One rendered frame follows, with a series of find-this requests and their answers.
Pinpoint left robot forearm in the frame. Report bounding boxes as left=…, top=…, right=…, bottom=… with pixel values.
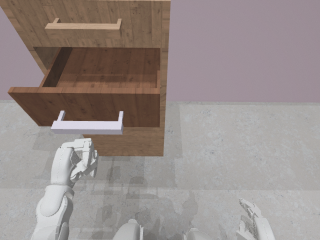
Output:
left=31, top=184, right=75, bottom=240

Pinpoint robot right hand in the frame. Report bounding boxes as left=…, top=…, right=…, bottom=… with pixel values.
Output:
left=236, top=198, right=276, bottom=240

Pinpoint handle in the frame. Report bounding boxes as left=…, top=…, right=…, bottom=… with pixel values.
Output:
left=45, top=23, right=122, bottom=39
left=51, top=110, right=124, bottom=135

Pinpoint left robot shin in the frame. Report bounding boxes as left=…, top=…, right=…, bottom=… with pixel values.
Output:
left=128, top=219, right=138, bottom=224

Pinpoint drawer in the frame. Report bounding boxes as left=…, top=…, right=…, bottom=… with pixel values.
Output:
left=7, top=47, right=161, bottom=128

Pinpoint robot left hand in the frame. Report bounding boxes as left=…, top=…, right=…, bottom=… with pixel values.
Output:
left=50, top=138, right=99, bottom=188

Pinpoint left robot thigh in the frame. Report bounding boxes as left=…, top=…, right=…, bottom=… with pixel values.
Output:
left=112, top=223, right=144, bottom=240

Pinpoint cabinet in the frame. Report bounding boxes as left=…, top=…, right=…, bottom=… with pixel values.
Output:
left=0, top=0, right=171, bottom=157

